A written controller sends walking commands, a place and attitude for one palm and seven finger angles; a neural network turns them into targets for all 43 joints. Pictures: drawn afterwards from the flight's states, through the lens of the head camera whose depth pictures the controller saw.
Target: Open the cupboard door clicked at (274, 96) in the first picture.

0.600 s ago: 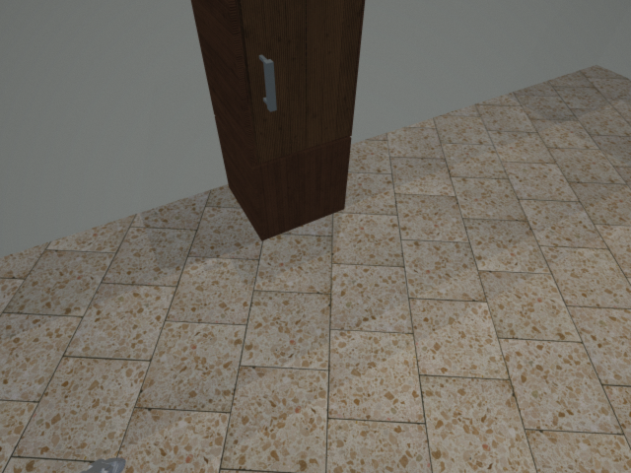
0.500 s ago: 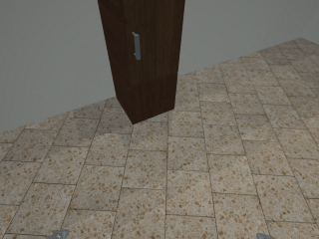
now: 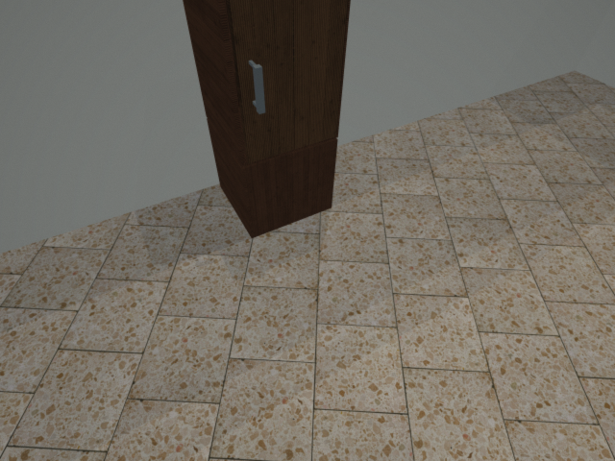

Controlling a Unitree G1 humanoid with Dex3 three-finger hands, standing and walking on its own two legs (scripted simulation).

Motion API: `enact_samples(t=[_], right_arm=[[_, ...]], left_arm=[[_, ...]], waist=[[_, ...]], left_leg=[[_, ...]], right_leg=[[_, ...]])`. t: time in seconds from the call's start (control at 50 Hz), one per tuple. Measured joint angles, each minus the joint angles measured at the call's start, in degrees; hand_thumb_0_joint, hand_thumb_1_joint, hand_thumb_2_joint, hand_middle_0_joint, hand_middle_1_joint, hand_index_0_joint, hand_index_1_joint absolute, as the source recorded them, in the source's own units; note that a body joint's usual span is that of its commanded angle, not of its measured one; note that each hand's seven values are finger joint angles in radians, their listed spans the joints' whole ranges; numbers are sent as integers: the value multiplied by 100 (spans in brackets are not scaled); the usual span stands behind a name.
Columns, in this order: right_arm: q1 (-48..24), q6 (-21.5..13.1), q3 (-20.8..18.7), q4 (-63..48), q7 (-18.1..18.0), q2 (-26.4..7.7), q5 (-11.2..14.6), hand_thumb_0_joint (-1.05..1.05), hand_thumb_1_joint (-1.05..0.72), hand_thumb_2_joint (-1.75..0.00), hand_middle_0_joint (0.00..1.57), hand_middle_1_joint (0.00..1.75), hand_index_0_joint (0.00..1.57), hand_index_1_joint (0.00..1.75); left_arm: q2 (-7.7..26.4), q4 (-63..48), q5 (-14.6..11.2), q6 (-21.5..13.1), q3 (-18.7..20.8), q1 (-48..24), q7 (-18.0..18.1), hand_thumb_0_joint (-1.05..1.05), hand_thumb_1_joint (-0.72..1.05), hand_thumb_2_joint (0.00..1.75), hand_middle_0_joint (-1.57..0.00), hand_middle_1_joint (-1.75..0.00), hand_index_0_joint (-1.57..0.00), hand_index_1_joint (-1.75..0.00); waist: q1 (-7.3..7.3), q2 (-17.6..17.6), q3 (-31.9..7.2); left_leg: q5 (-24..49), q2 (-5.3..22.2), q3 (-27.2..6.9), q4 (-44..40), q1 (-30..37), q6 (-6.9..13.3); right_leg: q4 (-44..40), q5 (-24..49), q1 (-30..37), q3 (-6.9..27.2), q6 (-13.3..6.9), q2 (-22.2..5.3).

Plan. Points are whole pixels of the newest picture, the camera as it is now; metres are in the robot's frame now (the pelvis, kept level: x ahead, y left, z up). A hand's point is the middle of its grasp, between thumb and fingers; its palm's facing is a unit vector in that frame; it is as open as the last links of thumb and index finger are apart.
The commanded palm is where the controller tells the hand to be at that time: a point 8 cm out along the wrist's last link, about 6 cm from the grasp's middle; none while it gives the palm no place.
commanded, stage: stand and wait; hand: left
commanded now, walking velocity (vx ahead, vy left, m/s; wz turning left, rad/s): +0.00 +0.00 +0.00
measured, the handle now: (256, 87) +1.12 +0.22 -0.06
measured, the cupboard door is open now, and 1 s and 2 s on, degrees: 0 0 0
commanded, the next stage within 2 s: look at it before walking up in 0.24 s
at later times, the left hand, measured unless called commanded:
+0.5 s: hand out of the picture +0.06 +0.24 -0.15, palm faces -0.04 -0.94 -0.33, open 7.4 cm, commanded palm none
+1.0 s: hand out of the picture +0.05 +0.24 -0.15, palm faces -0.03 -0.94 -0.34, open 7.4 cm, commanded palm none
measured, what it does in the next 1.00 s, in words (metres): stands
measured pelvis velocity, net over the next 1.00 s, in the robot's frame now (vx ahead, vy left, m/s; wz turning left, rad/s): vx -0.02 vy -0.01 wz -0.01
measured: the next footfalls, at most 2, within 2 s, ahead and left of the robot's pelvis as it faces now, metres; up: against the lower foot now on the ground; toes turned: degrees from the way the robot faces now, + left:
left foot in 1.76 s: +0.23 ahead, +0.08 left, +0.00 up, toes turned -20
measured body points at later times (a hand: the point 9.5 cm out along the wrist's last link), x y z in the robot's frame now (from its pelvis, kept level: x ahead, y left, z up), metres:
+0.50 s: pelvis -0.02 -0.01 +0.00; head -0.02 -0.01 +0.45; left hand +0.06 +0.29 -0.13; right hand +0.06 -0.30 -0.13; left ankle -0.02 +0.11 -0.74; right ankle -0.01 -0.13 -0.74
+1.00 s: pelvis -0.02 -0.01 +0.00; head -0.01 -0.01 +0.45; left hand +0.06 +0.29 -0.13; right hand +0.06 -0.30 -0.13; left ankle -0.02 +0.11 -0.74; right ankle -0.01 -0.13 -0.74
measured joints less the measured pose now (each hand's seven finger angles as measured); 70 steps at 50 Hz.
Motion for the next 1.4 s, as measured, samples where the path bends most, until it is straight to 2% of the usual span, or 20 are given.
enact_samples(t=[0.54, 0.96, 1.04, 1.2, 1.26, 1.28, 1.3, 1.34, 1.4], right_arm=[[10, -34, 25, 163, 37, 37, 7, 0, -90, -90, 20, 30, 20, 30], [-21, -29, 28, 184, 34, 24, 17, 0, -90, -90, 20, 30, 20, 30], [-63, -21, 5, 114, 6, 39, 5, 0, -90, -90, 20, 30, 20, 30], [22, 118, -109, -427, -71, 421, -16, 0, -90, -90, 20, 30, 20, 30], [133, 142, -127, -525, -26, 539, -33, 0, -90, -90, 20, 30, 20, 30], [196, 155, -137, -538, -9, 550, -44, 0, -90, -90, 20, 30, 20, 30], [269, 178, -149, -549, 8, 542, -50, 0, -90, -90, 20, 30, 20, 30], [394, 269, -176, -516, 32, 558, -43, 0, -90, -90, 20, 30, 20, 30], [454, 293, -221, -463, 94, 566, -61, 1, -90, -90, 20, 30, 20, 30]], left_arm=[[-63, 100, 15, -50, -25, -91, -25, 1, 90, 90, -21, -30, -20, -30], [-26, 151, 17, -58, -16, -55, -19, 1, 90, 90, -21, -30, -20, -30], [-34, 85, 19, -7, 17, -34, -10, 1, 90, 90, -21, -30, -20, -30], [-284, -338, 47, 271, 131, 263, -21, 1, 90, 90, -20, -30, -20, -30], [-443, -458, 66, 318, 190, 436, -102, 1, 90, 90, -20, -30, -20, -30], [-512, -492, 78, 313, 208, 515, -138, 1, 90, 90, -20, -30, -20, -30], [-584, -535, 93, 272, 220, 604, -167, 1, 90, 90, -20, -30, -20, -30], [-705, -598, 107, 122, 220, 771, -139, 1, 90, 90, -20, -30, -20, -30], [-914, -595, 74, -29, 189, 1071, -72, 1, 90, 90, -20, -30, -20, -30]], waist=[[-31, 17, -40], [-8, 27, -1], [43, 31, 14], [87, -74, 128], [141, -52, 183], [154, 10, 171], [162, 109, 148], [171, 200, 83], [244, 264, 46]], left_leg=[[244, 68, 23, -214, -15, -59], [276, 74, 9, -281, 18, -65], [233, 107, 95, -202, -33, -74], [-176, 231, 563, 545, -426, -95], [-409, 348, 798, 882, -457, -128], [-520, 425, 844, 1041, -478, -156], [-699, 539, 850, 1311, -564, -170], [-1413, 549, 575, 2457, -1051, -212], [-1018, 423, 194, 3669, -1714, -218]], right_leg=[[-193, 248, -41, 22, -50, 67], [-274, 283, 2, 9, -53, 72], [-190, 276, -89, 93, -58, 107], [868, -64, -825, 470, -76, 245], [1640, -801, -1065, 131, -56, 180], [1649, -901, -1010, -6, -61, 166], [1509, -757, -934, -100, -150, 208], [1556, -569, -968, -182, -374, 302], [1058, -429, -716, -105, -465, 429]])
